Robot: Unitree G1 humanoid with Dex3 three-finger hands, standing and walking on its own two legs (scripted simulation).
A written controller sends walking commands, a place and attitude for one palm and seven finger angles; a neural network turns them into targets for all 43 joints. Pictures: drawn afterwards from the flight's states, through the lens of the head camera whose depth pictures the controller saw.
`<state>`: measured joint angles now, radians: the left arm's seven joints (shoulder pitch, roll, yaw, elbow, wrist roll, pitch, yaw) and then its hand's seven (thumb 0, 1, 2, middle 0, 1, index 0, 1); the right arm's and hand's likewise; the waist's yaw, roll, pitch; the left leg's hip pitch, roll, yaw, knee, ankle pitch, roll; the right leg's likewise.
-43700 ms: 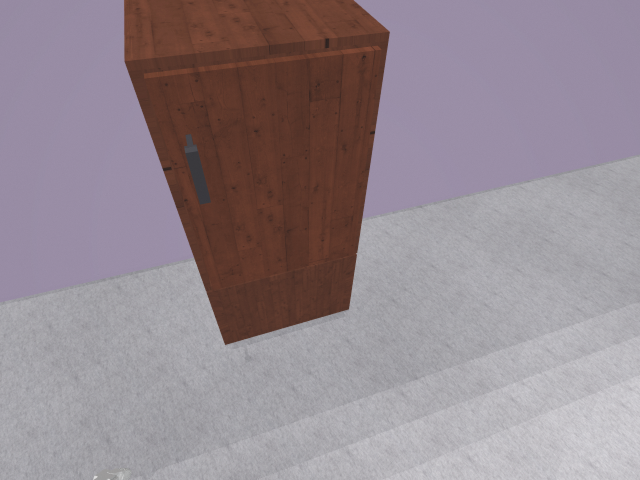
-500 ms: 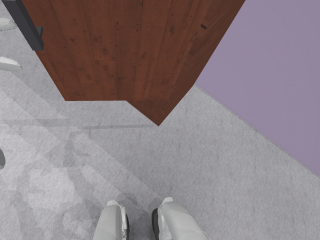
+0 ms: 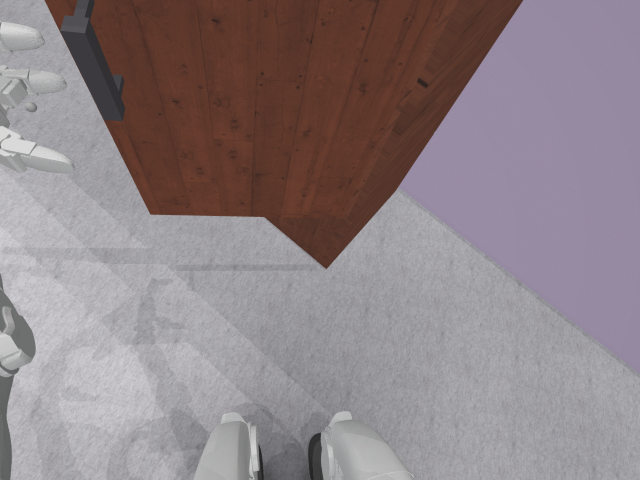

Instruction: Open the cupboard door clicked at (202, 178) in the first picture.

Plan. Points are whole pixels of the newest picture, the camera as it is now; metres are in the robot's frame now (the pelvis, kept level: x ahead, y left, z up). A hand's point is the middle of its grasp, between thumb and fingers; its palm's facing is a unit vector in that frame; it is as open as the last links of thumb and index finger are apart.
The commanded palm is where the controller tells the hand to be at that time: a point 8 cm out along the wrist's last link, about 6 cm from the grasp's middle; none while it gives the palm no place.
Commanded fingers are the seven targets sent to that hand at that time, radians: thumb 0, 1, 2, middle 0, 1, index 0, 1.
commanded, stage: move the hooked fingers beside the handle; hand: left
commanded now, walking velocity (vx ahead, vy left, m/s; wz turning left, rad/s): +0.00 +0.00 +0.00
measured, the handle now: (100, 61) +0.58 +0.22 +0.08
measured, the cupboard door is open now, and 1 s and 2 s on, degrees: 43 43 43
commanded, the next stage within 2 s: slide the fingers in behind the handle in 0.44 s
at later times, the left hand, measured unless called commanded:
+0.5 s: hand (43, 104) +0.52 +0.27 +0.07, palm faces +0.00 -1.00 -0.01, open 13.9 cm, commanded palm +0.52 +0.30 +0.07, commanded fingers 0.00 -0.50 0.30 -0.30 -1.20 -0.30 -1.20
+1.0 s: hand (77, 103) +0.53 +0.24 +0.07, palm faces -0.02 -1.00 -0.01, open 13.9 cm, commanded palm +0.52 +0.26 +0.07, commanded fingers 0.00 -0.50 0.30 -0.30 -1.20 -0.30 -1.20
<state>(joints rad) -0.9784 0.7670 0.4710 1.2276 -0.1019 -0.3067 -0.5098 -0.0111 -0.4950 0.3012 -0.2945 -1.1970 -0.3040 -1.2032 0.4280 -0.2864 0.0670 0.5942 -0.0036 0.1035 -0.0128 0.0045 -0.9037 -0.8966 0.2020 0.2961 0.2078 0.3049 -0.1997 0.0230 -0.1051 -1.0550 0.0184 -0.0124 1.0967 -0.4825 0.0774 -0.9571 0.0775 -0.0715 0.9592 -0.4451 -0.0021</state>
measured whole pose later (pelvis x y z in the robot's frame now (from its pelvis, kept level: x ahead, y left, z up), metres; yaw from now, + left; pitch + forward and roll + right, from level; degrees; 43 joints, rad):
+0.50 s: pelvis -0.01 -0.01 -0.01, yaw -1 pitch +27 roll -7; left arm -1.07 0.86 0.49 1.32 -0.07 -0.30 -0.50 -0.01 -0.49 0.30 -0.30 -1.20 -0.30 -1.20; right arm 0.42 -0.29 0.10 0.59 0.00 0.09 -0.04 0.00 -0.90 -0.90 0.20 0.30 0.21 0.30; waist -0.23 0.03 -0.08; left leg -1.13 0.03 -0.01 1.15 -0.49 0.07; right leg -1.04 0.09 -0.08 1.02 -0.45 -0.01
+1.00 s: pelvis +0.00 -0.01 -0.01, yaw +0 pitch +27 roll -6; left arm -1.03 0.73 0.44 1.23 -0.08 -0.32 -0.42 -0.01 -0.49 0.30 -0.29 -1.20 -0.31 -1.22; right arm 0.41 -0.28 0.07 0.61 -0.01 0.08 -0.01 0.00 -0.90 -0.90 0.20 0.30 0.21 0.30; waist -0.21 0.03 -0.09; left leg -1.11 0.02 -0.02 1.13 -0.49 0.06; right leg -1.01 0.08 -0.08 1.01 -0.46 -0.02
